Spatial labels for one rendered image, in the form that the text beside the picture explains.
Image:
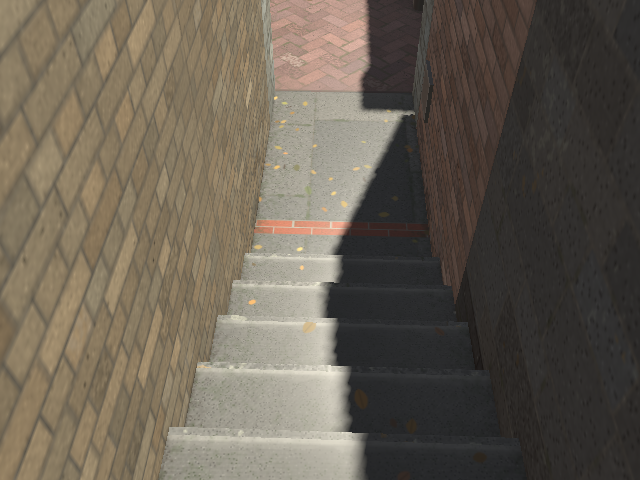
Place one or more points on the stairs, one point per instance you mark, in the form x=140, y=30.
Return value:
x=418, y=404

